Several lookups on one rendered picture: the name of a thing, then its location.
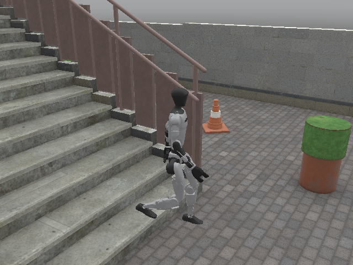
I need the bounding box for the right robot hand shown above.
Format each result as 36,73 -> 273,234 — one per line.
191,166 -> 209,183

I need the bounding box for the right robot forearm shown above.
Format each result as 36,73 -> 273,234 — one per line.
173,142 -> 196,170

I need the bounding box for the left robot hand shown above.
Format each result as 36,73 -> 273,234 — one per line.
163,147 -> 172,163

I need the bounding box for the left robot forearm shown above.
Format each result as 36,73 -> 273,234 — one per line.
165,129 -> 172,148

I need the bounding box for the humanoid robot head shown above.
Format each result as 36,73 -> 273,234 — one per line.
170,87 -> 189,114

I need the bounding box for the robot right foot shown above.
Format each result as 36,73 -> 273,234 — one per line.
136,203 -> 157,219

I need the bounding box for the robot right upper arm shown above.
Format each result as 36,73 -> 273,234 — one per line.
170,115 -> 181,147

